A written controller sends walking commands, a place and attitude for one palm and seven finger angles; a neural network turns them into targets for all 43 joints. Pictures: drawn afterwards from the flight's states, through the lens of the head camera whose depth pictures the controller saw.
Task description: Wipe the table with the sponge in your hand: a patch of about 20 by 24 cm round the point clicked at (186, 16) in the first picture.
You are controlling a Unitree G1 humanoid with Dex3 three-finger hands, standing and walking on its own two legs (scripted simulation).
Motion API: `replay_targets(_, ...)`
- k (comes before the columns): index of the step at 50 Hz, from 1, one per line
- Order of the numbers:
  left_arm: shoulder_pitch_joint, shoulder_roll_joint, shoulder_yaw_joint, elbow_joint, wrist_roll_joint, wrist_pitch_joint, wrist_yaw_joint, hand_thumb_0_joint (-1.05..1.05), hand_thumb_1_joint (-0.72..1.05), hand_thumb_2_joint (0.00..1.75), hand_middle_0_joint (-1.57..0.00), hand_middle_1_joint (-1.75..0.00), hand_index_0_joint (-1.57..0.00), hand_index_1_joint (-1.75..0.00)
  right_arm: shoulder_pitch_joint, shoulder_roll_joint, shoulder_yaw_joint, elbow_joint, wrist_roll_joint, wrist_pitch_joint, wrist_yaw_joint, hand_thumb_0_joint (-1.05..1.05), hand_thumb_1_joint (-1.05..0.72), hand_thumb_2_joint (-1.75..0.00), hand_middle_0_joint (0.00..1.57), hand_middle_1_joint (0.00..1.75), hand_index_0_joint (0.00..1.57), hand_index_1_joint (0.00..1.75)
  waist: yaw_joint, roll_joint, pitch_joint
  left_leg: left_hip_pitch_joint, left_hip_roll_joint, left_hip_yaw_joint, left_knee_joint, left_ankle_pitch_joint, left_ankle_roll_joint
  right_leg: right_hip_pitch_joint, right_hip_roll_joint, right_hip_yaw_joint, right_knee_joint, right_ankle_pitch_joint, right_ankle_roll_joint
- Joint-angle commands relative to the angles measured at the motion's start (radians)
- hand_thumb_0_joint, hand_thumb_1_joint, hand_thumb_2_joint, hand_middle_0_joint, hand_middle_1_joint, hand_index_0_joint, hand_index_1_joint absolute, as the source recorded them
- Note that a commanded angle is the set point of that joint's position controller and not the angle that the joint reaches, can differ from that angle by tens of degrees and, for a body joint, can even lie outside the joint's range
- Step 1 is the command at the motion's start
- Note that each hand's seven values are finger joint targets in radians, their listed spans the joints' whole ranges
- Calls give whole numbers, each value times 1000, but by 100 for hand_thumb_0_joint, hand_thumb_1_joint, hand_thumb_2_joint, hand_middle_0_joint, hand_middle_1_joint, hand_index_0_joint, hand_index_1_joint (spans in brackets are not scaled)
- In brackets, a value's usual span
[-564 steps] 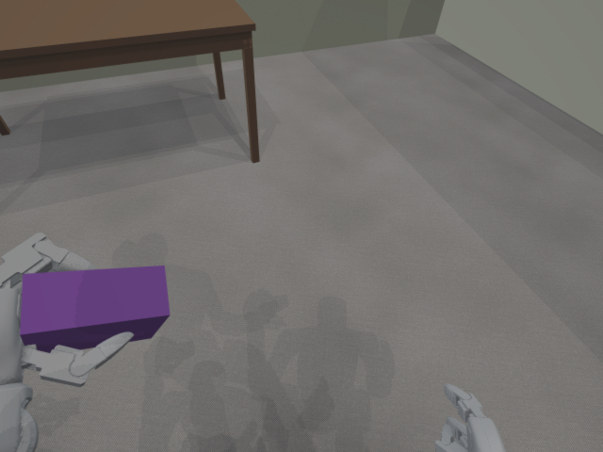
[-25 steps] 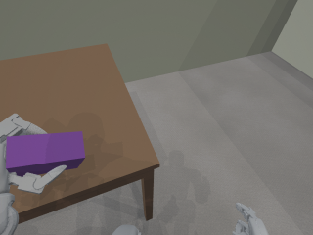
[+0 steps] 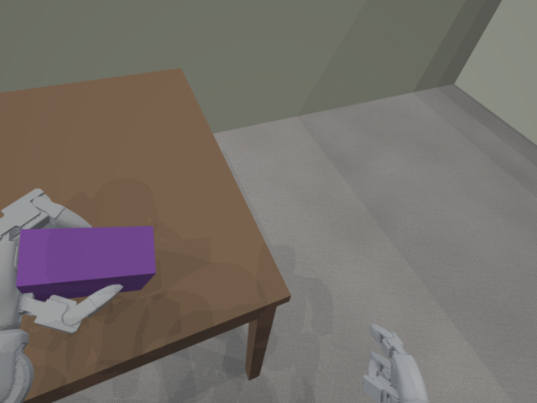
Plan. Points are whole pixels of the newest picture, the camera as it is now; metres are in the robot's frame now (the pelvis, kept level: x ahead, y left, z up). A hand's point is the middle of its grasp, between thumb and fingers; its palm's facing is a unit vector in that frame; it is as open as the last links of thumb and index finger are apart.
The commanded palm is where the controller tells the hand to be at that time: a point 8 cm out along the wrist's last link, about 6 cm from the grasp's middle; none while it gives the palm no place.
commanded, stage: come to a stop and stand still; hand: left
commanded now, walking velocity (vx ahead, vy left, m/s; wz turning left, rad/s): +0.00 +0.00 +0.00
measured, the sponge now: (109, 263) +0.23 +0.21 +0.14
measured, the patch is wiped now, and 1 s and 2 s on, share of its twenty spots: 0.00 0.00 0.00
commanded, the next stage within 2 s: look again from close up in 0.94 s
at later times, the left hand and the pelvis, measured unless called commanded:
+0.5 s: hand (33, 273) +0.21 +0.28 +0.14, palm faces +0.32 -0.86 -0.41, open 9.4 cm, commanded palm +0.14 +0.31 +0.18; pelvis -0.02 +0.03 +0.00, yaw +0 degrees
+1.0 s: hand (18, 248) +0.22 +0.29 +0.17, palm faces +0.38 -0.86 -0.35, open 9.4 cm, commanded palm +0.16 +0.32 +0.18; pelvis +0.01 +0.04 +0.00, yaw +0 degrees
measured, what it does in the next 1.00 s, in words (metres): stands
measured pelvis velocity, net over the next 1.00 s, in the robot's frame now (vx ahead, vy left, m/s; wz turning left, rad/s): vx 0.01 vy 0.04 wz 0.01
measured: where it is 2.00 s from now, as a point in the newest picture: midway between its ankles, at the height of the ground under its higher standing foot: outside the picture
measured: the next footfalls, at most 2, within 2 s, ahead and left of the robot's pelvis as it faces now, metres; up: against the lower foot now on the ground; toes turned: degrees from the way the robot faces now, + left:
none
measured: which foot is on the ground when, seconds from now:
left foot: down 0.00-1.00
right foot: down 0.00-1.00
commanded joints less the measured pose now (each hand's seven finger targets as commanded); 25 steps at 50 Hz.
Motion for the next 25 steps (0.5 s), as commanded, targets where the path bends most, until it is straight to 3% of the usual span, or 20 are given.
replay_targets(1,-60,226,177,-284,-21,-82,35,0,10,130,-120,-160,-120,-160,-82,-171,-78,-146,9,-52,-25,0,-90,-90,20,30,20,30,-12,174,-231,15,44,-60,-119,110,17,140,-2,53,-38,159,-25)
replay_targets(3,-48,202,166,-240,-26,-78,36,0,10,130,-120,-160,-120,-160,-81,-171,-76,-144,11,-46,-29,0,-90,-90,20,30,20,30,-14,161,-198,2,34,-48,-121,39,15,120,-8,66,-63,139,-26)
replay_targets(4,-1036,952,699,-373,130,-180,2,0,10,130,-120,-160,-120,-160,55,-214,-106,-82,-57,-99,-34,0,-90,-90,20,30,20,30,33,42,-1,-106,42,10,47,135,26,-99,-86,183,-167,199,-28)
replay_targets(5,-459,339,289,209,35,-129,-43,0,10,130,-120,-160,-120,-160,20,-122,-80,-23,-23,-92,-36,0,-90,-90,20,30,20,30,-9,-33,-156,28,-52,19,-3,115,25,-37,-120,158,-102,285,-98)
replay_targets(6,-293,275,252,89,-16,-112,-26,0,10,130,-120,-160,-120,-160,0,-180,-115,-95,-3,-79,-30,0,-90,-90,20,30,20,30,10,57,-196,91,-42,2,6,151,12,-7,-92,175,-49,332,-92)
replay_targets(7,-292,245,193,133,-3,-108,-38,0,10,130,-120,-160,-120,-160,22,-195,-111,-111,1,-93,-30,0,-90,-90,20,30,20,30,10,62,-218,94,-24,22,16,178,5,11,-94,195,-31,370,-80)
replay_targets(8,-227,201,135,89,-18,-114,-50,0,10,130,-120,-160,-120,-160,-5,-203,-110,-110,9,-94,-25,0,-90,-90,20,30,20,30,20,96,-215,106,-13,11,-12,186,24,18,-97,154,-31,296,-56)
replay_targets(9,-144,185,117,42,-27,-112,-46,0,10,130,-120,-160,-120,-160,-20,-200,-103,-120,16,-94,-12,0,-90,-90,20,30,20,30,27,84,-200,106,-5,2,-26,165,30,3,-87,144,-52,217,-31)
replay_targets(11,-11,80,13,18,-39,-101,-42,0,10,130,-120,-160,-120,-160,-56,-185,-92,-127,31,-94,3,0,-90,-90,20,30,20,30,18,32,-178,95,1,-22,-60,74,43,-12,-74,125,-80,53,-26)
replay_targets(12,-34,103,10,-58,-29,-102,-38,0,10,130,-120,-160,-120,-160,-63,-191,-89,-149,28,-92,4,0,-90,-90,20,30,20,30,16,-14,-140,63,-2,-26,-70,-15,42,-35,-69,131,-115,-46,-23)
replay_targets(15,-30,217,119,-89,-15,-104,-13,0,10,130,-120,-160,-120,-160,-64,-198,-89,-151,21,-83,-19,0,-90,-90,20,30,20,30,11,-154,-66,32,-36,-13,-41,-164,34,-132,-87,151,-208,-297,-45)
replay_targets(16,-56,285,181,-126,-9,-106,4,0,10,130,-120,-160,-120,-160,-79,-204,-88,-143,20,-73,-32,0,-90,-90,20,30,20,30,5,-116,-64,59,-36,-17,-47,-167,35,-174,-88,146,-204,-341,-50)
replay_targets(17,-93,265,181,-149,-11,-114,5,0,10,130,-120,-160,-120,-160,-75,-197,-84,-153,14,-72,-39,0,-90,-90,20,30,20,30,-5,-91,-56,39,-35,-32,-72,-184,39,-165,-81,124,-182,-348,-49)
replay_targets(18,-135,282,200,-188,-9,-126,9,0,10,130,-120,-160,-120,-160,-81,-201,-86,-159,14,-78,-45,0,-90,-90,20,30,20,30,-2,-33,-48,26,-26,-51,-104,-191,45,-147,-60,122,-156,-321,-45)
replay_targets(21,-230,316,223,-262,5,-160,22,0,10,130,-120,-160,-120,-160,-80,-211,-91,-154,15,-96,-51,0,-90,-90,20,30,20,30,-1,204,-52,-106,45,-155,-252,-339,76,19,-2,80,-6,-162,-30)
replay_targets(22,-244,296,209,-271,9,-168,22,0,10,130,-120,-160,-120,-160,-69,-212,-92,-156,14,-106,-49,0,-90,-90,20,30,20,30,1,288,-70,-163,69,-176,-290,-397,91,94,8,65,61,-112,-30)
replay_targets(23,-246,294,208,-277,15,-178,20,0,10,130,-120,-160,-120,-160,-62,-200,-91,-156,18,-121,-43,0,-90,-90,20,30,20,30,10,304,-89,-168,73,-173,-276,-371,97,130,11,59,76,-60,-33)
replay_targets(25,-185,284,208,-271,10,-191,14,0,10,130,-120,-160,-120,-160,-40,-196,-94,-140,15,-142,-29,0,-90,-90,20,30,20,30,12,264,-161,-77,42,-131,-182,-214,87,140,-6,77,14,15,-40)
